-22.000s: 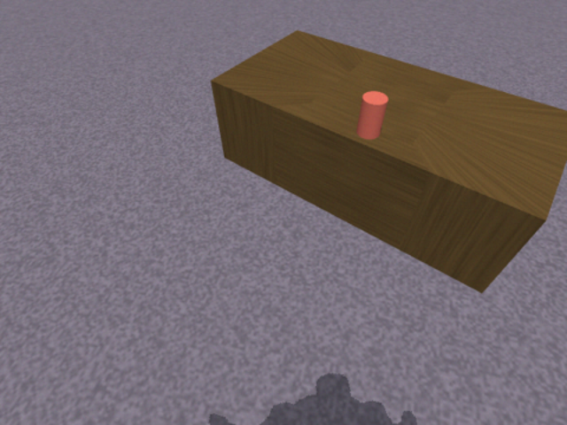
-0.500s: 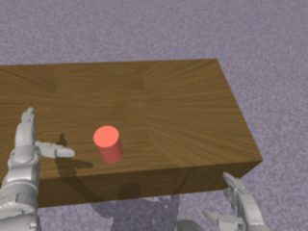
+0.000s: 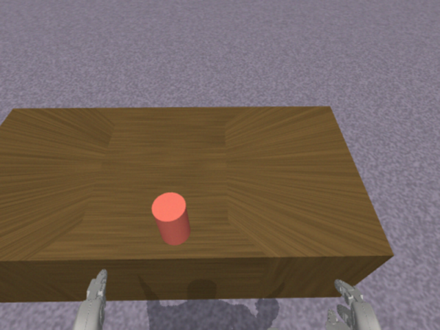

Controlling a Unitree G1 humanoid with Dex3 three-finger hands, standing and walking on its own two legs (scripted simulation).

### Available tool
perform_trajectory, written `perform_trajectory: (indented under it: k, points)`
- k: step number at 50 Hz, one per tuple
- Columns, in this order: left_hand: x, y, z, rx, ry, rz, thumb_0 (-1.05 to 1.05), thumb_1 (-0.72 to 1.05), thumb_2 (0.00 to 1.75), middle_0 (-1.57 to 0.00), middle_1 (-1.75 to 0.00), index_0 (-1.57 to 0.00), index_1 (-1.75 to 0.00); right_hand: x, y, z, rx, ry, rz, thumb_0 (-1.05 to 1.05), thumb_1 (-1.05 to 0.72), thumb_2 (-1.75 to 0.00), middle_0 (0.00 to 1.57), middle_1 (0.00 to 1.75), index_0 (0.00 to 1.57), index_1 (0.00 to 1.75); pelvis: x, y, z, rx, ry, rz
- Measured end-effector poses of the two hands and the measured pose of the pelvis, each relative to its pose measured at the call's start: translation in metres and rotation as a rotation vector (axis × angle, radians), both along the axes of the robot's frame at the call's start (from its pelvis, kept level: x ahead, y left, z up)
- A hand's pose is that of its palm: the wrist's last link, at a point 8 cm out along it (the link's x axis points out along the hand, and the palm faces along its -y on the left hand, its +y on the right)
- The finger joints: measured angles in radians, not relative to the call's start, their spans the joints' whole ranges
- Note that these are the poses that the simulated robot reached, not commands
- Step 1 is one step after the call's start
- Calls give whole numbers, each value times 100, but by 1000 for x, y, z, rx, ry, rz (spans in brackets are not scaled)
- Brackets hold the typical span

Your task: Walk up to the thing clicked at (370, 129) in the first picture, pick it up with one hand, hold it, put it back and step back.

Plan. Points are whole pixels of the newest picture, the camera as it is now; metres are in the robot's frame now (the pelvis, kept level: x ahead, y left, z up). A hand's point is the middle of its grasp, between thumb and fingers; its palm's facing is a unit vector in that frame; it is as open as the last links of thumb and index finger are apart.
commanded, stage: home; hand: left
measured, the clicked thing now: (172, 219) +0.45 +0.14 -0.21
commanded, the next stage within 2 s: none
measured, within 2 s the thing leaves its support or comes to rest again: neither
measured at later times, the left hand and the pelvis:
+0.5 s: hand out of the picture +0.12 +0.20 -0.09, palm faces -0.03 -0.94 -0.34, open 17.3 cm; pelvis -0.02 -0.01 +0.01, yaw +1 degrees
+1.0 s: hand out of the picture +0.04 +0.23 -0.10, palm faces +0.02 -0.92 -0.39, open 17.5 cm; pelvis -0.01 -0.02 +0.04, yaw +2 degrees
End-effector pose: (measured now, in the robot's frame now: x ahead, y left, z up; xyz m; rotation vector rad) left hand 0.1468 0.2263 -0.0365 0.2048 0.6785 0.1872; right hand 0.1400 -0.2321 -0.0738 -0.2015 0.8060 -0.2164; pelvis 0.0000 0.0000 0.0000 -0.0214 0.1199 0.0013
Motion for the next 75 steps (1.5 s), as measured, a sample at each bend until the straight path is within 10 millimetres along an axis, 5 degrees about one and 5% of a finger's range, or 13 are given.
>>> perform_trajectory:
  k: [19, 22, 32, 40, 75]
  points:
    - [-17, -11, 5, 19, 0, 6, -1, -54, 5, -5, -5, -6, -6, -10, -10, 8, -36, -114, 22, 1, -87, -88, 20, 30, 20, 29, -21, -9, 0, 3, -35, 12]
    - [-22, -2, -10, 69, 49, -76, -1, -53, 6, -5, -6, -6, -6, -13, -14, -1, -71, -21, 120, 1, -88, -89, 20, 30, 20, 30, -23, -9, 2, 9, -71, 12]
    - [-82, 47, -33, 136, 360, -13, -1, -51, 6, -6, -6, -6, -6, -50, -56, -18, -56, 236, 95, 1, -89, -90, 20, 30, 21, 30, -10, -14, 18, 22, -139, 21]
    - [-110, 58, -30, 139, 491, 66, -1, -54, 5, -5, -5, -6, -6, -80, -69, -19, -53, 378, 65, 1, -90, -90, 20, 30, 20, 30, -5, -17, 32, 25, -166, 32]
    - [-125, 48, -30, 83, 602, 131, -1, -53, 5, -5, -5, -6, -6, -92, -79, -14, -56, 477, 74, 1, -90, -90, 20, 30, 20, 30, -10, -25, 47, 26, -186, 47]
